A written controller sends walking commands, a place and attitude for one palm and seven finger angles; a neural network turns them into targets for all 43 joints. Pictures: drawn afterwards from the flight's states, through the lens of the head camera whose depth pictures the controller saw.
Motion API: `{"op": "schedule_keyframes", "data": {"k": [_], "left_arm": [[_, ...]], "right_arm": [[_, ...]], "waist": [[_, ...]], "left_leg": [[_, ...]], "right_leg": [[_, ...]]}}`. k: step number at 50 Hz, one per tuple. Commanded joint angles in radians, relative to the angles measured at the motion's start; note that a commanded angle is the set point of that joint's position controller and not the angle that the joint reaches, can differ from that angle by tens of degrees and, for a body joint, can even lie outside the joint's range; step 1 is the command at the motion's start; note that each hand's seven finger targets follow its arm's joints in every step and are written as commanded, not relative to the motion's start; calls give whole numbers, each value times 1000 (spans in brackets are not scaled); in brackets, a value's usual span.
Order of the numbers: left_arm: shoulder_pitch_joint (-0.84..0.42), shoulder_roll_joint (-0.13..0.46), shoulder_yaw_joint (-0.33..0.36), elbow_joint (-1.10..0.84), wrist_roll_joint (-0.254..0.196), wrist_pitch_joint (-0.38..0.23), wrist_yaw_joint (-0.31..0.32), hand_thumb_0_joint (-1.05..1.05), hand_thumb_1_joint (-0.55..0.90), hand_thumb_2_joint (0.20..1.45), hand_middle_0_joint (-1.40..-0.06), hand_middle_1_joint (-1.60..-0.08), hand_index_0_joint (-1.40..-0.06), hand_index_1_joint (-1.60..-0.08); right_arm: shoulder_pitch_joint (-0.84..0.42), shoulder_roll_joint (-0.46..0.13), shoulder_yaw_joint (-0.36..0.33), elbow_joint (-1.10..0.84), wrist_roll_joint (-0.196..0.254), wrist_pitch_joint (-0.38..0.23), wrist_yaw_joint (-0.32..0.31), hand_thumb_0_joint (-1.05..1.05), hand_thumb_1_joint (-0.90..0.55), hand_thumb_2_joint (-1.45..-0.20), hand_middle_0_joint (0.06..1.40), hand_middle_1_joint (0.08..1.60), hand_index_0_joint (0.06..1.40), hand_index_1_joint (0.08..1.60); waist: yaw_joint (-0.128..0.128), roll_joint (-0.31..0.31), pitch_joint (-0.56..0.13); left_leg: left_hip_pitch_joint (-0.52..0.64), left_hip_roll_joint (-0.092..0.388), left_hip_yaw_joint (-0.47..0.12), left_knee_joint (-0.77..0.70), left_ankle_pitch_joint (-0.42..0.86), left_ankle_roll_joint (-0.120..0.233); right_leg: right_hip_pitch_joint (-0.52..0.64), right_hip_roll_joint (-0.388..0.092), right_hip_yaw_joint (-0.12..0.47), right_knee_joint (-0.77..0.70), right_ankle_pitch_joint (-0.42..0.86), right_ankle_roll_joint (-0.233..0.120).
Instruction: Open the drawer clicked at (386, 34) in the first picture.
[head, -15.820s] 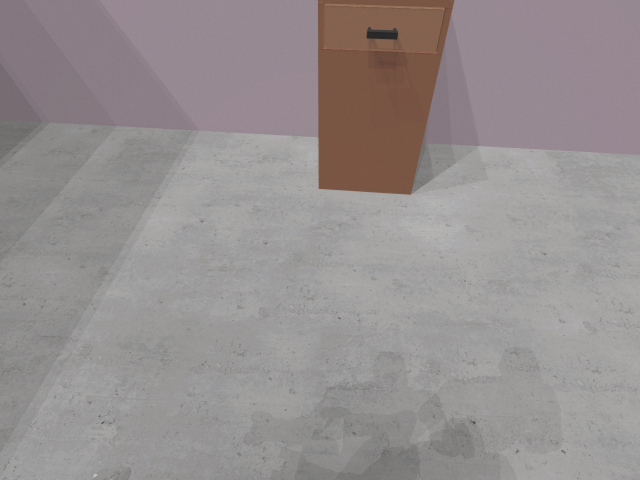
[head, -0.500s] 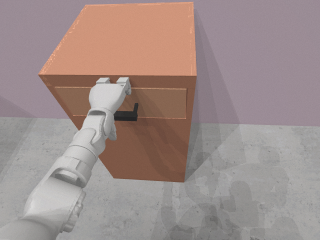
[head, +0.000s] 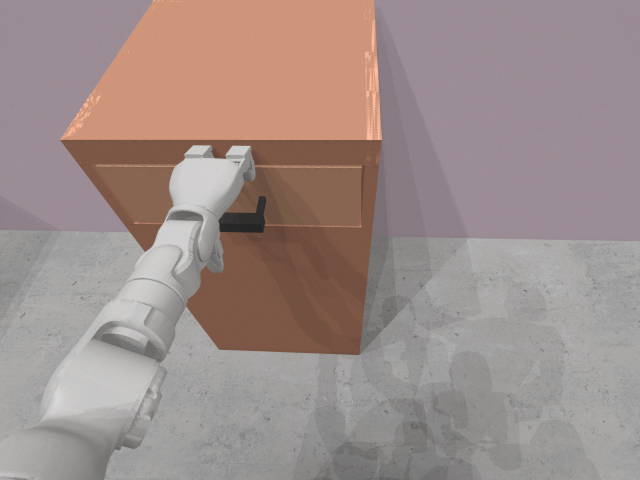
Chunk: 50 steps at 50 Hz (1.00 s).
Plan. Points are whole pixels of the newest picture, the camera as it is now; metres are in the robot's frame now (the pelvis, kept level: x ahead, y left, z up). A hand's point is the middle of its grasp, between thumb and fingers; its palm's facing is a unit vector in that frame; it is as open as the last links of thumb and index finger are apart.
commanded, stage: re-aim the fingers above the handle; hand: left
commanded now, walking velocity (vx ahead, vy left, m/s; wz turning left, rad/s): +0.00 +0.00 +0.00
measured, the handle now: (232, 212) +0.51 +0.14 -0.01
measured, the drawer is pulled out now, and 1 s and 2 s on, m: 0.00 0.00 0.00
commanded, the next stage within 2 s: lower the fingers behind the handle in 1.62 s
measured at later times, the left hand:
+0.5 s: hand (223, 209) +0.46 +0.14 +0.05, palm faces +0.00 +0.00 -1.00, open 13.8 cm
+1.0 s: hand (218, 215) +0.46 +0.14 +0.05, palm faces -0.02 +0.00 -1.00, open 13.8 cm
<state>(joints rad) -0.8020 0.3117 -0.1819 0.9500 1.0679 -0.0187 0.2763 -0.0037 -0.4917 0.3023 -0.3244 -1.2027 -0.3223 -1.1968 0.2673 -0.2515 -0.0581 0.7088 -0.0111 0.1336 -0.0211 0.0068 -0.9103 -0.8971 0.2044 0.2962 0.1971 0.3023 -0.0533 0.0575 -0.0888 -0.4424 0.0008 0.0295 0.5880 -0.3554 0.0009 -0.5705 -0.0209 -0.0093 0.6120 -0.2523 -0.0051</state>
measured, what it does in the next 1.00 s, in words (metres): stands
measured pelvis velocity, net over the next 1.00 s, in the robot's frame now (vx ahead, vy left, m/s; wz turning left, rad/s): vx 0.00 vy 0.00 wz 0.00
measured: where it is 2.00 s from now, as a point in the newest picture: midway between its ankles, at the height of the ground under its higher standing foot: outside the picture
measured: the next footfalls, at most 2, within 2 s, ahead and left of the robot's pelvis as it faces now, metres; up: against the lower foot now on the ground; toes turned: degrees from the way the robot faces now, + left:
none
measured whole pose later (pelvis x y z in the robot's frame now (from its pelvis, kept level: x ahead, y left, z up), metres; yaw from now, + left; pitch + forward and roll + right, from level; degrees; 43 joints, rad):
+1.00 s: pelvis +0.00 +0.00 +0.00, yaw +0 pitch +12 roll +1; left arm -0.76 0.31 -0.20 0.91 1.07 -0.02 0.29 0.00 -0.49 0.30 -0.33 -1.20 -0.32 -1.20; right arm 0.27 -0.25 -0.07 0.70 -0.01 0.11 -0.02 0.01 -0.91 -0.90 0.20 0.30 0.20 0.30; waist -0.04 0.06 -0.09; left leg -0.44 0.00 0.03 0.58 -0.35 0.00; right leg -0.57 -0.02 -0.01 0.60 -0.25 -0.01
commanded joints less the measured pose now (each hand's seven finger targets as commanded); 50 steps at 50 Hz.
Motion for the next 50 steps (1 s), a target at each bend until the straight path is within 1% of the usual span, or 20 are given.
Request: {"op": "schedule_keyframes", "data": {"k": [1, 3, 4, 8, 9, 11, 13, 16, 20, 21, 23, 27, 30, 32, 34, 36, 39, 42, 48, 50], "left_arm": [[-447, 223, 98, -149, 5, 0, 51, 0, -500, 300, -300, -1200, -300, -1200], [-442, 198, 81, -153, 11, 2, 59, 0, -500, 300, -300, -1200, -300, -1200], [-426, 226, 114, -138, 10, 2, 61, 0, -500, 300, -300, -1200, -300, -1200], [-423, 225, 105, -146, 0, 2, 64, 0, -500, 300, -300, -1200, -300, -1200], [-441, 266, 135, -169, 5, -10, 64, 0, -500, 300, -300, -1200, -300, -1200], [-470, 194, 73, -198, 7, -21, 68, 0, -500, 300, -300, -1200, -300, -1200], [-448, 231, 107, -187, 5, -24, 75, 0, -500, 300, -300, -1200, -300, -1200], [-507, 208, 80, -180, 12, -19, 92, 0, -500, 300, -300, -1200, -300, -1200], [-522, 179, 63, -169, 9, 1, 100, 0, -500, 300, -300, -1200, -300, -1200], [-532, 170, 54, -154, 7, 11, 100, 0, -500, 300, -300, -1200, -300, -1200], [-519, 186, 67, -114, 11, 31, 99, 0, -500, 300, -300, -1200, -300, -1200], [-500, 169, 58, -135, 9, 36, 86, 0, -500, 300, -300, -1200, -300, -1200], [-478, 189, 75, -126, 5, 33, 73, 0, -500, 300, -300, -1200, -300, -1200], [-454, 168, 65, -146, 2, 26, 68, 0, -500, 300, -300, -1200, -300, -1200], [-437, 218, 103, -155, 6, 18, 64, 0, -500, 300, -300, -1200, -300, -1200], [-424, 195, 85, -182, 10, 10, 65, 0, -500, 300, -300, -1200, -300, -1200], [-385, 226, 114, -196, 6, 4, 63, 0, -500, 300, -300, -1200, -300, -1200], [-424, 179, 64, -225, 10, 3, 64, 0, -500, 300, -300, -1200, -300, -1200], [-487, 119, 17, -281, -4, -12, 61, 0, -500, 300, -300, -1200, -300, -1200], [-460, 150, 50, -254, -5, -7, 65, 0, -500, 300, -300, -1200, -300, -1200]], "right_arm": [[56, -128, -35, -87, -4, -32, -16, 0, -900, -900, 200, 300, 200, 300], [65, -127, -41, -83, -5, -37, -11, 0, -900, -900, 200, 300, 200, 300], [69, -131, -42, -85, -4, -38, -10, 0, -900, -900, 200, 300, 200, 300], [72, -133, -42, -87, -1, -44, -10, 0, -900, -900, 200, 300, 200, 300], [72, -136, -44, -87, 0, -45, -13, 0, -900, -900, 200, 300, 200, 300], [79, -129, -50, -85, -1, -50, -11, 0, -900, -900, 200, 300, 200, 300], [82, -133, -48, -83, -1, -53, -12, 0, -900, -900, 200, 300, 200, 300], [86, -133, -48, -69, 0, -59, -12, 0, -900, -900, 200, 300, 200, 300], [87, -131, -49, -64, -4, -61, -6, 0, -900, -900, 200, 300, 200, 300], [86, -132, -47, -61, -4, -59, -6, 0, -900, -900, 200, 300, 200, 300], [79, -135, -41, -58, -2, -56, -9, 0, -900, -900, 200, 300, 200, 300], [71, -129, -41, -75, -3, -53, -8, 0, -900, -900, 200, 300, 200, 300], [64, -133, -38, -78, -1, -50, -13, 0, -900, -900, 200, 300, 200, 300], [59, -127, -40, -86, -3, -51, -11, 0, -900, -900, 200, 300, 200, 300], [51, -131, -36, -95, -1, -48, -14, 0, -900, -900, 200, 300, 200, 300], [52, -122, -39, -98, -3, -49, -13, 0, -900, -900, 200, 300, 200, 300], [41, -123, -38, -107, -2, -47, -13, 0, -900, -900, 200, 300, 200, 300], [41, -121, -42, -100, 2, -48, -12, 0, -900, -900, 200, 300, 200, 300], [61, -115, -51, -85, -3, -50, -7, 0, -900, -900, 200, 300, 200, 300], [62, -117, -49, -79, -5, -46, -6, 0, -900, -900, 200, 300, 200, 300]], "waist": [[-16, -112, -375], [-18, -95, -380], [-8, -117, -381], [-12, -107, -376], [-8, -106, -402], [-27, -76, -389], [-17, -88, -400], [-36, -73, -360], [-38, -61, -405], [-46, -65, -383], [-42, -97, -371], [-28, -81, -397], [-32, -133, -383], [-22, -106, -384], [-7, -116, -390], [-5, -98, -403], [5, -104, -400], [-16, -83, -367], [-33, -50, -418], [-25, -74, -416]], "left_leg": [[9, -38, 20, -55, 327, 24], [23, -35, 24, -54, 334, 24], [7, -37, 23, -55, 333, 24], [3, -36, 29, -64, 292, 29], [6, -36, 28, -62, 295, 28], [34, -31, 24, -60, 307, 27], [33, -33, 22, -61, 301, 27], [35, -30, 16, -66, 279, 26], [69, -28, 12, -58, 321, 22], [62, -27, 13, -60, 314, 21], [40, -29, 15, -64, 294, 23], [49, -32, 22, -58, 344, 23], [35, -31, 21, -61, 328, 27], [48, -31, 27, -61, 343, 26], [33, -35, 27, -64, 336, 27], [45, -34, 31, -58, 359, 28], [38, -37, 34, -56, 371, 27], [51, -36, 30, -58, 351, 26], [120, -34, 14, -38, 422, 22], [109, -33, 12, -39, 425, 22]], "right_leg": [[321, 33, -3, -35, 313, -29], [308, 34, -3, -38, 311, -31], [324, 35, -4, -37, 306, -32], [323, 34, 6, -52, 277, -29], [336, 34, 7, -47, 275, -29], [295, 36, 1, -49, 273, -31], [306, 39, 3, -48, 266, -30], [258, 40, -4, -55, 227, -31], [258, 43, -8, -46, 251, -33], [249, 43, -10, -49, 251, -31], [254, 43, -8, -51, 240, -29], [291, 39, -7, -43, 300, -30], [302, 38, -5, -46, 300, -25], [306, 37, -6, -48, 314, -27], [334, 35, 0, -48, 313, -28], [338, 34, -2, -42, 342, -28], [361, 33, 1, -43, 363, -28], [312, 34, -4, -49, 329, -27], [293, 39, -13, -38, 359, -30], [303, 40, -14, -35, 360, -30]]}}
